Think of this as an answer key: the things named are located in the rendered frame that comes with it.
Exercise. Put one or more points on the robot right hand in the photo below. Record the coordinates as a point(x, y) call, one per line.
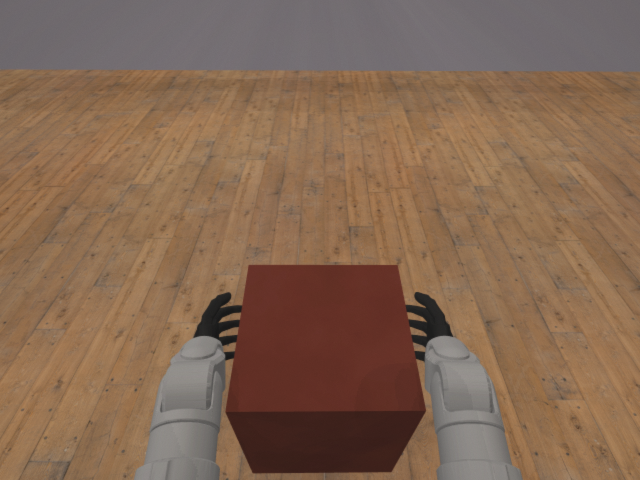
point(436, 326)

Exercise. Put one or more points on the robot left forearm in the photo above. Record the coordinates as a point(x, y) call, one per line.
point(186, 419)

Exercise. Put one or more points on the robot right forearm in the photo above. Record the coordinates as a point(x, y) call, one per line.
point(467, 418)

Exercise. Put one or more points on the robot left hand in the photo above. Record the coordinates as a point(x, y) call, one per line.
point(209, 325)

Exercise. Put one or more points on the carton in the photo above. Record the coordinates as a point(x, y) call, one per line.
point(324, 376)

